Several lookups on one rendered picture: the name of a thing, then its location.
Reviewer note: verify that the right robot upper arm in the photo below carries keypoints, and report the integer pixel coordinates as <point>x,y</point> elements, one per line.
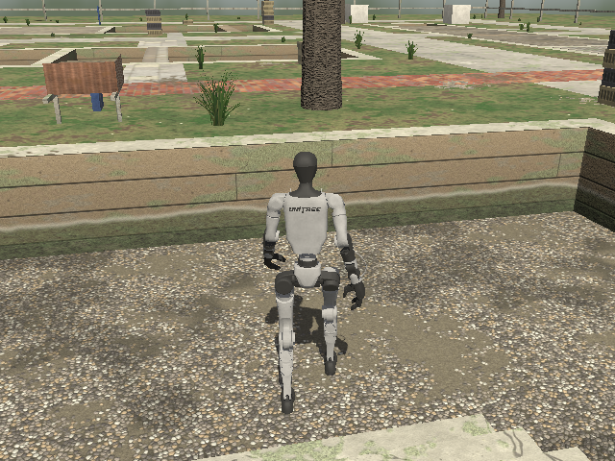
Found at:
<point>339,218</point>

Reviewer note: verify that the robot left thigh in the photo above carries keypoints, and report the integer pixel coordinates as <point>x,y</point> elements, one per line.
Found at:
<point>284,290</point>

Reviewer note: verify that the right robot hand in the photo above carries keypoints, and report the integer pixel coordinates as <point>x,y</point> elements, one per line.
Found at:
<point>360,293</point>

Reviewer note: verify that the robot right forearm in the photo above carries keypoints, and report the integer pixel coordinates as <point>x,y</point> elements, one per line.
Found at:
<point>350,262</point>

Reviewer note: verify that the left robot hand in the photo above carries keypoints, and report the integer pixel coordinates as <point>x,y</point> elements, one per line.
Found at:
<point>269,264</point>

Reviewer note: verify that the robot left forearm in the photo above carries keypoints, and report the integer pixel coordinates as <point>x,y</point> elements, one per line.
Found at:
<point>268,247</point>

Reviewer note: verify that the humanoid robot head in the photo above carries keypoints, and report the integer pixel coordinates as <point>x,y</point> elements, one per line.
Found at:
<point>305,165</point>

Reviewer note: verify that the left robot upper arm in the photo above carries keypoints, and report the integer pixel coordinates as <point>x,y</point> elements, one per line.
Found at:
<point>273,217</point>

